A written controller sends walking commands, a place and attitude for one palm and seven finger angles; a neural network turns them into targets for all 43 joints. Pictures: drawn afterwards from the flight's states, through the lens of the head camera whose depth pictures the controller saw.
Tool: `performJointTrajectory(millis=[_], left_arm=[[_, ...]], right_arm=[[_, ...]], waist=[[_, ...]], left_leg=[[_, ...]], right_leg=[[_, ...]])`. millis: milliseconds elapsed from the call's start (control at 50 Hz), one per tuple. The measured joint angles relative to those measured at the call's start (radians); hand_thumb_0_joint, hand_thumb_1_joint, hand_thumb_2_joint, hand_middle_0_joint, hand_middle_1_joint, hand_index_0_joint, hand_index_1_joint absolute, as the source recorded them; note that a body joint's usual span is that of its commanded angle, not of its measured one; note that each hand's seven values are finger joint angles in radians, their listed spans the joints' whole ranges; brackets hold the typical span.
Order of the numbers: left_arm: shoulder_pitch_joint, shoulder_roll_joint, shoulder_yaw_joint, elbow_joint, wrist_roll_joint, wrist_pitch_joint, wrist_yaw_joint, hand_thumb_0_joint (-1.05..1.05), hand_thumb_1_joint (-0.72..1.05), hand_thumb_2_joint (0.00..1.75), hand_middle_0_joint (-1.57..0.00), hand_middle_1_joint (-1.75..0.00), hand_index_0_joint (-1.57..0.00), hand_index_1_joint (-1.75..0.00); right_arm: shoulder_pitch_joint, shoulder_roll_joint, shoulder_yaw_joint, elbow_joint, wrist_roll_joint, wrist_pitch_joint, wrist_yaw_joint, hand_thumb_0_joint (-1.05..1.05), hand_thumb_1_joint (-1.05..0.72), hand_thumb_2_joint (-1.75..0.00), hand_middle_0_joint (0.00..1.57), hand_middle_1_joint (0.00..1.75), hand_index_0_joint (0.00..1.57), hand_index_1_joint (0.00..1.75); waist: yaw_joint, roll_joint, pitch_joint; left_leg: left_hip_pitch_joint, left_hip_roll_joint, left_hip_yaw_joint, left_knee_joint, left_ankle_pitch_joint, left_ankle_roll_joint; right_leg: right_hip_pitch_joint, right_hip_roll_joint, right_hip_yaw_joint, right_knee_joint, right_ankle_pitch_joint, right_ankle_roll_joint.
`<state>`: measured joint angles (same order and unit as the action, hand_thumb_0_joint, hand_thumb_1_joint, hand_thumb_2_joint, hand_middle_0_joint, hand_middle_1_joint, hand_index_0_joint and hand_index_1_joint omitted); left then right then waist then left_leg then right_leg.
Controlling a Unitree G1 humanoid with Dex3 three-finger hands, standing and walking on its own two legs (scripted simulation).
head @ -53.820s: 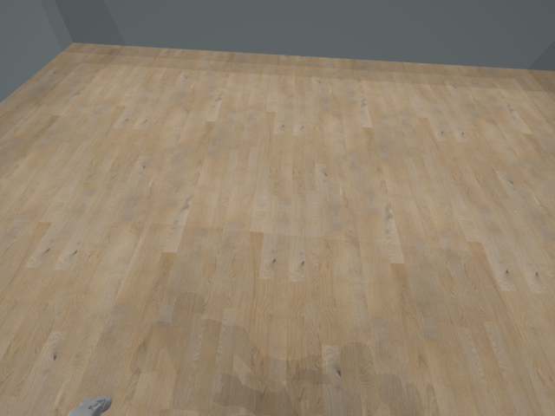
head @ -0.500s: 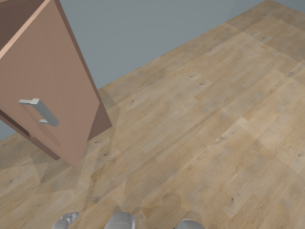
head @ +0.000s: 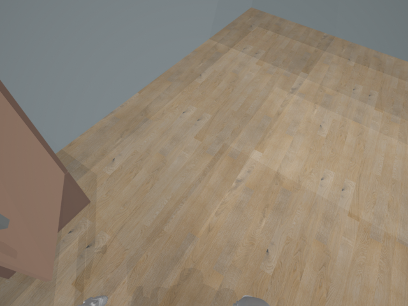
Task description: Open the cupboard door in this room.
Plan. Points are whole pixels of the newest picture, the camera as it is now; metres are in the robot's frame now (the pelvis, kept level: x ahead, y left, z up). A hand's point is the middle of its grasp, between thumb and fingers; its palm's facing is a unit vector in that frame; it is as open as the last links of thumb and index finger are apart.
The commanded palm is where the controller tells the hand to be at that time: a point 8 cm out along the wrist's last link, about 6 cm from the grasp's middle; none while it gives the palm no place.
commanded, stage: walk to a spot facing it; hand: left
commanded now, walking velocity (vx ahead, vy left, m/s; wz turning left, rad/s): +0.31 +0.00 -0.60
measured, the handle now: out of the picture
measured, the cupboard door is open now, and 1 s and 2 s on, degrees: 47 47 47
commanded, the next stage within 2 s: turn to face it in 1.58 s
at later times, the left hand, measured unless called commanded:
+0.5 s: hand (143, 277) +0.20 +0.15 -0.20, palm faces -0.19 -0.97 -0.15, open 7.4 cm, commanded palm none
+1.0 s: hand (225, 159) +0.54 -0.05 -0.16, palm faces -0.43 -0.88 -0.21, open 7.3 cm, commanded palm none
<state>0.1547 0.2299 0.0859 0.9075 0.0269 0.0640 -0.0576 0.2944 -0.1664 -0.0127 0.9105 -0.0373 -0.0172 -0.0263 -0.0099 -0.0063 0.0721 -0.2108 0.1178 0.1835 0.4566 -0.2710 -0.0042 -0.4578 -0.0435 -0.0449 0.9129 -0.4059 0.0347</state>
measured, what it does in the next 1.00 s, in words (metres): walks ahead, turning right: right foot, then left foot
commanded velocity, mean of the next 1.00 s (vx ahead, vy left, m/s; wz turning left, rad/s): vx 0.36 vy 0.00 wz -0.34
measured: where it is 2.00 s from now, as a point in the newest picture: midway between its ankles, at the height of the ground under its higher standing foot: (269, 197)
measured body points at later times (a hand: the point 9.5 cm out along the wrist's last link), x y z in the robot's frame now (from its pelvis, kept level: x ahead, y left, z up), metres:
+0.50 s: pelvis +0.16 -0.03 -0.02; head +0.20 -0.02 +0.42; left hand +0.21 +0.20 -0.19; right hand +0.20 -0.31 -0.14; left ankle +0.26 +0.06 -0.75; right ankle +0.02 -0.14 -0.73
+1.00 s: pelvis +0.34 -0.15 -0.02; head +0.37 -0.19 +0.43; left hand +0.56 +0.00 -0.15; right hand +0.17 -0.31 -0.17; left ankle +0.31 +0.02 -0.66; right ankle +0.34 -0.23 -0.74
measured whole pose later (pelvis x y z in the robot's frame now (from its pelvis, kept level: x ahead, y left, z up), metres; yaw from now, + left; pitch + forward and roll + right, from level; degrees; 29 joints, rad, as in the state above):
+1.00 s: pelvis +0.34 -0.15 -0.02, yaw -25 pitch +0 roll +1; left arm 0.09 0.17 0.05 0.96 0.01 -0.06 -0.02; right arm 0.41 -0.17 -0.03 1.13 -0.02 0.00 0.00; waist -0.05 0.01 0.10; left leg -0.33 0.13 0.11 1.13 -0.44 -0.04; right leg -0.33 -0.02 -0.13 0.61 -0.28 -0.07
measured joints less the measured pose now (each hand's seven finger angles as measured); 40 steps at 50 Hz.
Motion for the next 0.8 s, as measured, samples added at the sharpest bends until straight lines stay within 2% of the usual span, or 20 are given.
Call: performJointTrajectory(millis=[80,120,140,180,220,260,360,420,460,480,500,540,580,620,660,700,800], left_arm=[[-0.023,-0.006,-0.006,0.009,0.002,-0.004,-0.007,0.00,0.91,0.90,-0.20,-0.30,-0.19,-0.30],[-0.034,-0.007,-0.010,0.001,0.002,-0.018,-0.008,0.00,0.91,0.90,-0.20,-0.30,-0.19,-0.30],[-0.038,-0.004,-0.012,-0.007,0.002,-0.034,-0.005,0.00,0.91,0.90,-0.20,-0.30,-0.19,-0.30],[-0.046,-0.017,-0.015,-0.011,-0.007,-0.062,0.011,0.00,0.91,0.90,-0.20,-0.30,-0.20,-0.30],[-0.028,-0.032,-0.020,-0.010,-0.011,-0.076,0.027,0.00,0.91,0.90,-0.20,-0.30,-0.20,-0.30],[0.005,-0.039,-0.022,0.000,-0.009,-0.082,0.038,0.00,0.91,0.90,-0.20,-0.30,-0.20,-0.30],[0.085,-0.041,-0.026,0.058,-0.004,-0.086,0.032,0.00,0.91,0.90,-0.20,-0.30,-0.20,-0.30],[0.122,-0.037,-0.023,0.090,-0.004,-0.083,0.028,0.00,0.91,0.90,-0.20,-0.30,-0.20,-0.30],[0.150,-0.035,-0.019,0.106,-0.007,-0.077,0.027,0.00,0.91,0.90,-0.20,-0.30,-0.20,-0.30],[0.164,-0.036,-0.016,0.111,-0.010,-0.073,0.027,0.00,0.91,0.90,-0.21,-0.30,-0.20,-0.30],[0.165,-0.030,-0.014,0.119,-0.012,-0.066,0.027,0.00,0.91,0.90,-0.21,-0.30,-0.20,-0.30],[0.151,-0.017,-0.009,0.134,-0.008,-0.056,0.027,0.00,0.91,0.90,-0.20,-0.30,-0.20,-0.30],[0.123,-0.006,-0.003,0.135,-0.002,-0.054,0.021,0.00,0.91,0.90,-0.20,-0.30,-0.20,-0.30],[0.091,-0.003,0.000,0.119,0.002,-0.056,0.014,0.01,0.91,0.90,-0.20,-0.30,-0.19,-0.30],[0.064,-0.009,-0.001,0.097,0.003,-0.057,0.011,0.01,0.91,0.90,-0.20,-0.30,-0.19,-0.30],[0.037,-0.018,-0.005,0.079,0.004,-0.057,0.009,0.00,0.91,0.90,-0.20,-0.30,-0.19,-0.30],[-0.039,-0.032,-0.016,0.056,0.003,-0.055,0.006,0.00,0.91,0.90,-0.20,-0.30,-0.19,-0.30]], right_arm=[[0.037,-0.019,-0.012,0.019,-0.003,-0.002,0.010,0.00,-0.90,-0.90,0.20,0.30,0.20,0.30],[0.065,-0.035,-0.018,0.031,0.000,0.003,0.015,0.00,-0.90,-0.90,0.20,0.30,0.20,0.30],[0.080,-0.042,-0.021,0.038,0.006,0.009,0.019,0.00,-0.90,-0.90,0.20,0.30,0.20,0.30],[0.070,-0.064,-0.027,0.070,0.014,0.040,0.024,0.01,-0.90,-0.90,0.20,0.30,0.20,0.30],[0.044,-0.081,-0.036,0.093,0.015,0.058,0.028,0.01,-0.90,-0.90,0.20,0.30,0.20,0.30],[0.012,-0.089,-0.044,0.092,0.012,0.058,0.031,0.01,-0.90,-0.90,0.20,0.30,0.20,0.30],[-0.069,-0.077,-0.050,0.037,0.013,0.027,0.043,0.01,-0.91,-0.90,0.19,0.30,0.20,0.30],[-0.109,-0.063,-0.045,0.010,0.015,0.005,0.046,0.01,-0.91,-0.90,0.19,0.30,0.20,0.30],[-0.121,-0.059,-0.037,-0.006,0.015,-0.017,0.043,0.01,-0.91,-0.90,0.19,0.30,0.20,0.30],[-0.123,-0.061,-0.033,-0.015,0.010,-0.034,0.040,0.01,-0.90,-0.90,0.19,0.30,0.20,0.30],[-0.130,-0.054,-0.030,-0.019,0.004,-0.046,0.034,0.01,-0.90,-0.90,0.20,0.30,0.20,0.30],[-0.125,-0.034,-0.017,-0.021,-0.003,-0.057,0.025,0.00,-0.90,-0.90,0.20,0.30,0.20,0.30],[-0.100,-0.013,-0.009,-0.014,-0.004,-0.059,0.019,0.00,-0.90,-0.90,0.20,0.30,0.20,0.30],[-0.068,0.005,-0.002,0.010,-0.002,-0.060,0.013,0.00,-0.90,-0.90,0.20,0.30,0.20,0.30],[-0.035,0.013,-0.007,0.040,0.003,-0.059,0.004,0.00,-0.92,-0.90,0.20,0.30,0.20,0.30],[0.000,0.007,-0.011,0.067,0.004,-0.057,0.006,0.00,-0.93,-0.90,0.20,0.30,0.20,0.30],[0.088,-0.004,-0.016,0.123,-0.001,-0.039,0.018,0.00,-0.92,-0.90,0.20,0.30,0.20,0.30]], waist=[[-0.027,0.021,-0.002],[-0.036,0.032,-0.005],[-0.035,0.030,-0.008],[-0.030,0.046,0.008],[-0.024,0.053,0.015],[-0.019,0.044,0.013],[-0.011,0.008,0.008],[0.006,-0.011,0.010],[0.016,-0.017,0.005],[0.019,-0.010,-0.002],[0.019,-0.019,0.001],[0.021,-0.036,0.002],[0.022,-0.046,0.000],[0.028,-0.046,-0.001],[0.030,-0.038,-0.006],[0.022,-0.025,-0.010],[-0.020,-0.004,-0.004]], left_leg=[[0.021,0.032,0.057,0.028,-0.040,-0.026],[0.014,0.056,0.073,0.091,-0.084,-0.046],[-0.008,0.065,0.074,0.162,-0.122,-0.044],[-0.090,0.056,-0.016,0.390,-0.238,-0.045],[-0.174,0.029,-0.083,0.556,-0.225,-0.048],[-0.236,0.016,-0.103,0.590,-0.170,-0.057],[-0.303,-0.005,-0.111,0.423,-0.042,-0.067],[-0.277,-0.027,-0.108,0.276,-0.005,-0.061],[-0.219,-0.044,-0.096,0.154,0.025,-0.052],[-0.202,-0.040,-0.096,0.125,0.061,-0.030],[-0.208,-0.038,-0.084,0.165,0.070,-0.004],[-0.190,-0.032,-0.053,0.203,0.023,0.022],[-0.143,-0.033,-0.029,0.162,0.004,0.022],[-0.087,-0.034,-0.008,0.091,0.017,0.014],[-0.031,-0.034,0.014,0.020,0.027,0.013],[0.019,-0.032,0.033,-0.036,0.029,0.008],[0.120,-0.025,0.073,-0.089,-0.013,-0.024]], right_leg=[[0.065,-0.010,-0.034,-0.175,-0.020,-0.018],[0.131,0.002,-0.055,-0.303,0.015,-0.039],[0.150,0.005,-0.050,-0.346,0.061,-0.055],[0.148,0.019,-0.046,-0.300,0.094,-0.061],[0.182,0.031,-0.035,-0.313,0.074,-0.062],[0.225,0.039,-0.016,-0.364,0.078,-0.059],[0.316,0.047,0.035,-0.464,0.087,-0.053],[0.360,0.048,0.063,-0.469,0.053,-0.040],[0.374,0.049,0.081,-0.428,0.003,-0.029],[0.351,0.057,0.085,-0.356,-0.034,-0.038],[0.305,0.057,0.089,-0.221,-0.077,-0.049],[0.183,0.058,0.082,0.079,-0.086,-0.068],[0.070,0.038,0.050,0.266,-0.003,-0.069],[-0.015,0.010,0.024,0.318,0.071,-0.060],[-0.076,-0.013,0.009,0.278,0.118,-0.050],[-0.108,-0.032,-0.005,0.179,0.151,-0.043],[-0.092,-0.051,-0.036,-0.124,0.189,-0.046]])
